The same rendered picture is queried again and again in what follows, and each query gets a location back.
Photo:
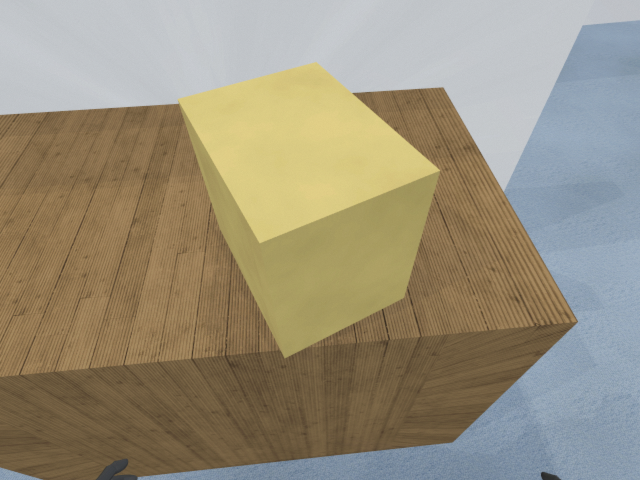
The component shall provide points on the robot left hand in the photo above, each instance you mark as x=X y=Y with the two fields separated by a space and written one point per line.
x=116 y=467

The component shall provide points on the carton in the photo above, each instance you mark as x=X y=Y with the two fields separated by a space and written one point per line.
x=321 y=202

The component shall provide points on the pedestal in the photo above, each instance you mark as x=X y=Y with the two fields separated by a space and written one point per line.
x=128 y=331

